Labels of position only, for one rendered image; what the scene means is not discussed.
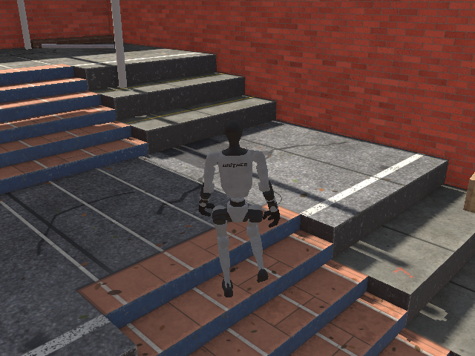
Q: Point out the humanoid robot torso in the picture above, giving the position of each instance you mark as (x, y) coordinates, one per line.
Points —
(236, 181)

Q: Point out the right robot hand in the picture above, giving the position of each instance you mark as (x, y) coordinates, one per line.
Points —
(274, 215)

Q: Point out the left robot hand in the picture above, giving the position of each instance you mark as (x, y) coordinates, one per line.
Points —
(203, 212)

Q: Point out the right robot foot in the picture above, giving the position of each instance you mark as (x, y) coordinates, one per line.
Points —
(262, 275)

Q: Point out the left robot upper arm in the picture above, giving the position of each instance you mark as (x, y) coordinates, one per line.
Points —
(209, 169)

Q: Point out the right robot upper arm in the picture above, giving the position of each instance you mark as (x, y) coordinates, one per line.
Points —
(259, 158)

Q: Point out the right robot forearm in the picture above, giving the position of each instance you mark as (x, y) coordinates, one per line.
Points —
(270, 199)

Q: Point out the left robot forearm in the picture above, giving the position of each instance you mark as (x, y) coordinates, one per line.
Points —
(204, 197)

